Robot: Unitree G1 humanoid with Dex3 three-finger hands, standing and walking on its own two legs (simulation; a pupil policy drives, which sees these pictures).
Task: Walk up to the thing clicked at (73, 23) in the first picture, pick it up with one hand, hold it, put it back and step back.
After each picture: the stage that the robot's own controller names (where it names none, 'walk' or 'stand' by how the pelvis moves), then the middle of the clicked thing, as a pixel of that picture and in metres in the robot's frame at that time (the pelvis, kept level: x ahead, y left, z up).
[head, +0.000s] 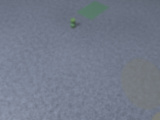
stand; (73, 23) +1.71 +0.09 -0.72
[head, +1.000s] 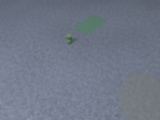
walk; (69, 39) +1.58 +0.25 -0.71
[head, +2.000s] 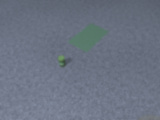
walk; (62, 61) +1.05 +0.28 -0.72
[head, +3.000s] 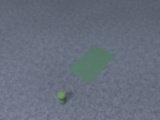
walk; (61, 98) +0.66 +0.22 -0.72
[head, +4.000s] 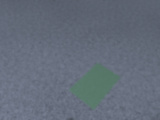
walk; out of the picture +0.43 +0.15 -0.71
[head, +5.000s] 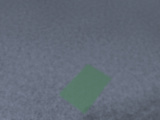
stand; out of the picture +0.35 +0.18 -0.72
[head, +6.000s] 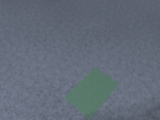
stand; out of the picture +0.33 +0.16 -0.72
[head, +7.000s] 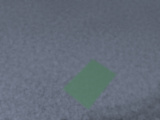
stand; out of the picture +0.36 +0.17 -0.72
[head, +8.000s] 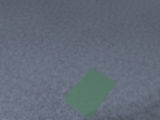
stand; out of the picture +0.33 +0.18 -0.72
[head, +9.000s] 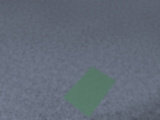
stand; out of the picture +0.34 +0.18 -0.73
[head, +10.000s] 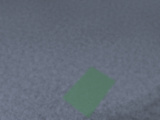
stand; out of the picture +0.32 +0.18 -0.73
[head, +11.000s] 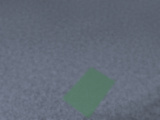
stand; out of the picture +0.33 +0.18 -0.73
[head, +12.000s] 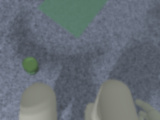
go down; (31, 66) +0.42 +0.18 -0.37
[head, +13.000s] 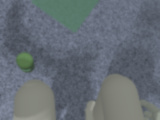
go down; (26, 63) +0.43 +0.19 -0.31
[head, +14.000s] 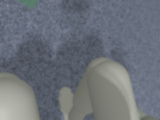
close in; out of the picture +0.42 +0.22 -0.24
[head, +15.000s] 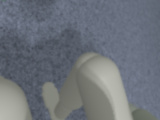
close; out of the picture +0.42 +0.25 -0.23
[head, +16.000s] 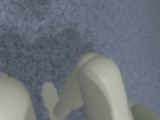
lift; out of the picture +0.41 +0.24 -0.23
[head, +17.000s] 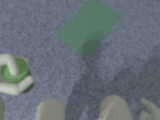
lift; (19, 77) +0.33 +0.20 -0.02
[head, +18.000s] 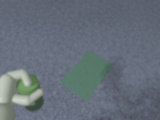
hold; (31, 93) +0.30 +0.17 -0.01
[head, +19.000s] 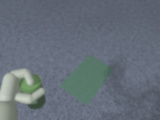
hold; (33, 92) +0.31 +0.17 -0.01
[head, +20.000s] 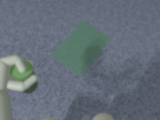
crouch; (25, 77) +0.36 +0.18 -0.06
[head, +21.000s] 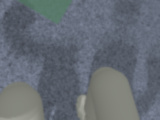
lower; out of the picture +0.49 +0.25 -0.11
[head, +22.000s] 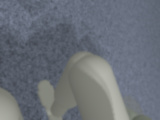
lower; out of the picture +0.44 +0.26 -0.24
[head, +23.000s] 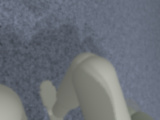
lower; out of the picture +0.44 +0.27 -0.24
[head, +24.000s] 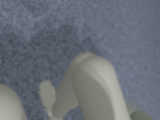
lower; out of the picture +0.44 +0.27 -0.24
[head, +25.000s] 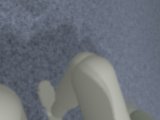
lower; out of the picture +0.44 +0.27 -0.23
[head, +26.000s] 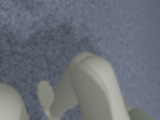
open; out of the picture +0.44 +0.24 -0.24
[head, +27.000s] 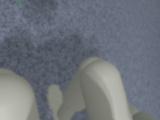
stand; out of the picture +0.43 +0.23 -0.25
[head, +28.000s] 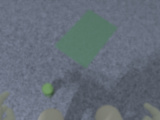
stand; (48, 90) +0.41 +0.16 -0.53
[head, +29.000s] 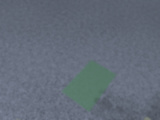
stand; out of the picture +0.36 +0.16 -0.67
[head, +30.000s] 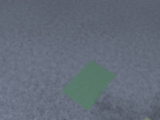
stand; out of the picture +0.37 +0.16 -0.67
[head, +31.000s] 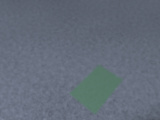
stand; out of the picture +0.38 +0.14 -0.72
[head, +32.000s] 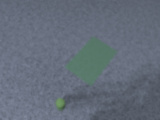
walk; (60, 104) +0.42 +0.10 -0.71
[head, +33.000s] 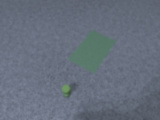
walk; (66, 91) +0.57 +0.15 -0.70
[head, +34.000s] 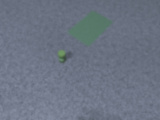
walk; (62, 56) +0.88 +0.16 -0.69
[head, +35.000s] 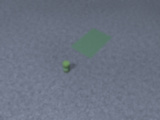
stand; (66, 66) +0.99 +0.14 -0.71
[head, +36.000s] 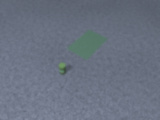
stand; (62, 68) +0.98 +0.17 -0.72
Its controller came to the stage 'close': yes
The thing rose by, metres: 0.72
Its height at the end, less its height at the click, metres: +0.00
